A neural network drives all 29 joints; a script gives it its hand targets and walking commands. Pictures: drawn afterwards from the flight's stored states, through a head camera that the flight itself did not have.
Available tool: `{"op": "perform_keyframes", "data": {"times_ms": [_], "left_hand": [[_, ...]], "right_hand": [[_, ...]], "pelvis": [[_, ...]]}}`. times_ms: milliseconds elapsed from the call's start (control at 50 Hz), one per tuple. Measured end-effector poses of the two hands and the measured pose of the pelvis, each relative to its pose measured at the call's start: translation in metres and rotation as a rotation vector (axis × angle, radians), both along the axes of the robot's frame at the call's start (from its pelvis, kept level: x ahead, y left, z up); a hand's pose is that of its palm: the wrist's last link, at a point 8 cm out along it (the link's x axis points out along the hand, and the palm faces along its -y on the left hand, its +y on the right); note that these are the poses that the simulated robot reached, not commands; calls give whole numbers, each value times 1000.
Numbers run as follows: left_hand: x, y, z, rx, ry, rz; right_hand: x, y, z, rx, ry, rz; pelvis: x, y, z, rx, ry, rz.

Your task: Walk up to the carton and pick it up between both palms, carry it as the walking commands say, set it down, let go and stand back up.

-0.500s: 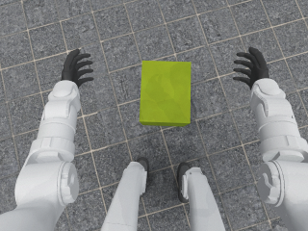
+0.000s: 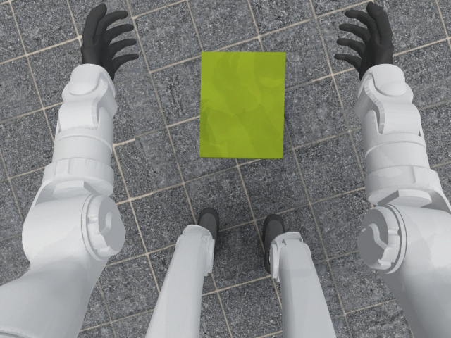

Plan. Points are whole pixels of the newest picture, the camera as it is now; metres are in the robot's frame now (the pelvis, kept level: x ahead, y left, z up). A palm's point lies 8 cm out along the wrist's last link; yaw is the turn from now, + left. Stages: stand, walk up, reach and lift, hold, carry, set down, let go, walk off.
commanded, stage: reach and lift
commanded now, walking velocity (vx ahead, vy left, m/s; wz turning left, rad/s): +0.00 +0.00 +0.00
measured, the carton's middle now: (241, 112) +0.53 +0.02 -0.54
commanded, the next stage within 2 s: none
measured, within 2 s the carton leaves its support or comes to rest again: neither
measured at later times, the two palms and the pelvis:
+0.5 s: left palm (139, 91) +0.51 +0.23 -0.27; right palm (336, 91) +0.53 -0.17 -0.27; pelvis -0.03 +0.00 -0.15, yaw -1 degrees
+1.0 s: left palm (164, 109) +0.50 +0.22 -0.41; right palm (311, 109) +0.52 -0.16 -0.41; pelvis -0.05 +0.00 -0.26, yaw +0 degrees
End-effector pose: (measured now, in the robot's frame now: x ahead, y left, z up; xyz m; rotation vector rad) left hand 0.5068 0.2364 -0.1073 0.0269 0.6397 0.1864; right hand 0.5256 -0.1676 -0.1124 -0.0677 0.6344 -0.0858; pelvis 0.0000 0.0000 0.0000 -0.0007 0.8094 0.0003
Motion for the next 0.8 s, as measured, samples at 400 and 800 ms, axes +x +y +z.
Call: {"op": "perform_keyframes", "data": {"times_ms": [400, 800], "left_hand": [[1, 0, -128, 2, 15, 17], [-3, -11, -246, 3, 54, 23]], "right_hand": [[2, 0, -125, -15, 14, -27], [-4, 3, -243, -5, 49, -26]], "pelvis": [[-25, -4, -121, -8, 36, 4], [-43, -2, -218, -9, -38, -3]]}}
